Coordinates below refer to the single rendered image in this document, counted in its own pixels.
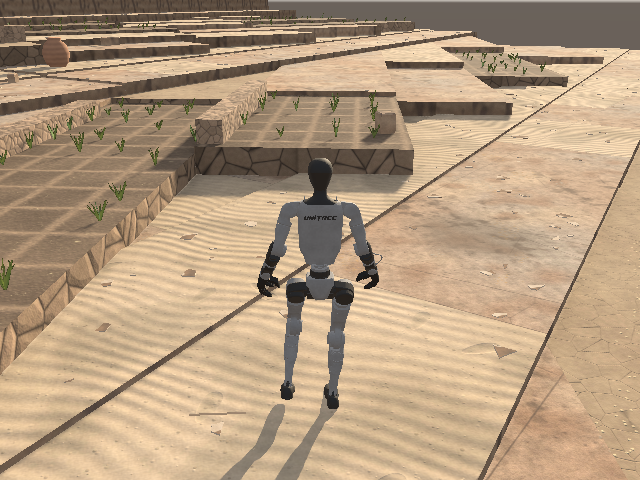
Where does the right robot hand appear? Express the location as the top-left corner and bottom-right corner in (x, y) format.
(356, 271), (379, 289)

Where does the left robot hand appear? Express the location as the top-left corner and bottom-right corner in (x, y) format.
(257, 274), (280, 297)

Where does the robot left forearm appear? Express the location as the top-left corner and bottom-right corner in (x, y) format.
(260, 241), (280, 280)

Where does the robot torso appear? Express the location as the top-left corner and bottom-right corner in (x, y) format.
(297, 196), (343, 300)

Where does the robot head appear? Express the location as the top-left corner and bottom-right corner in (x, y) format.
(303, 158), (337, 205)

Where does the robot right forearm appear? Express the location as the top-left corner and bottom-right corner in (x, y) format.
(359, 240), (378, 275)

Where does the robot left upper arm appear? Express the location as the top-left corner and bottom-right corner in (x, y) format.
(271, 201), (300, 257)

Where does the robot right upper arm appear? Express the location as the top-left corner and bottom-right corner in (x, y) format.
(341, 201), (370, 256)

